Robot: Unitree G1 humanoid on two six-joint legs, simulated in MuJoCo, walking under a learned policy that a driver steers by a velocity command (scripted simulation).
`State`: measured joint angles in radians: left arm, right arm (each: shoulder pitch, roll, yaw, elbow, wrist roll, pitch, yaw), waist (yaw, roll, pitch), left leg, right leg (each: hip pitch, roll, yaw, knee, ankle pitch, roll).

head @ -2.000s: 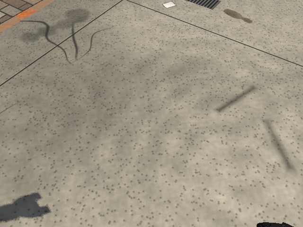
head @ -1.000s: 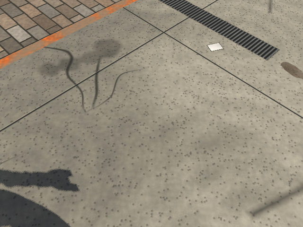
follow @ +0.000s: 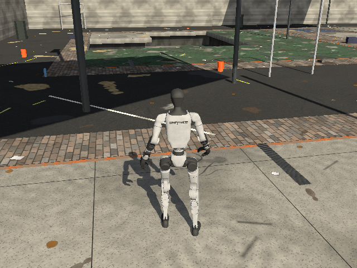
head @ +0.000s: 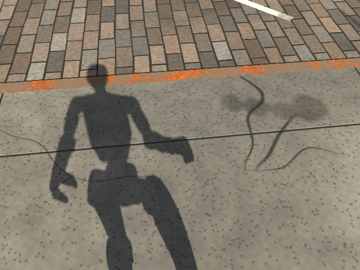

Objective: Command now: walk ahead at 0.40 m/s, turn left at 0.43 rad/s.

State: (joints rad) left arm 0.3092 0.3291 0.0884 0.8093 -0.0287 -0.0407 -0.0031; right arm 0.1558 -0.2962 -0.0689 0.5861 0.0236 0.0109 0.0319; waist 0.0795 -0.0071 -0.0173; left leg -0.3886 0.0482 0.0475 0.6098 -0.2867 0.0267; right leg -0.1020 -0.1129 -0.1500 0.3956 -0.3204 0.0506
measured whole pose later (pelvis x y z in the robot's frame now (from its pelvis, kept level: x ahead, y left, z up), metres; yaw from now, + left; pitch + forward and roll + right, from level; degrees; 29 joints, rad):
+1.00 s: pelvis +0.50 +0.03 -0.02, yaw -22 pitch +2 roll +0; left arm 0.23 0.33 0.08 0.69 -0.01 0.02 0.02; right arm 0.12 -0.28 -0.03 0.63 -0.03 -0.08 -0.01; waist 0.05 -0.01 0.02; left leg -0.47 -0.03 -0.06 0.52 -0.09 0.00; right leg -0.30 0.14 0.21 0.78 -0.51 -0.03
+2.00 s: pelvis +0.53 +0.01 +0.00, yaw -31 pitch -2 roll +0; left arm 0.21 0.23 0.04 0.84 0.01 0.01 0.02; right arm 0.20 -0.23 -0.03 0.91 -0.01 0.00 -0.03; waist -0.01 0.00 0.04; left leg -0.21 0.02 -0.02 0.52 -0.28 -0.03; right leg -0.21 0.01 0.03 0.53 -0.29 0.00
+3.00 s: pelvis +0.65 -0.02 +0.01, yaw -30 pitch +1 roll -1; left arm 0.12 0.26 0.06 0.96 -0.02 -0.09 -0.01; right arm 0.50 -0.17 -0.01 1.09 0.00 -0.09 0.00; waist -0.07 -0.03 -0.01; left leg 0.02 -0.02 0.03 0.23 -0.27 0.05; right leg -0.62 -0.08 -0.02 0.92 -0.14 -0.04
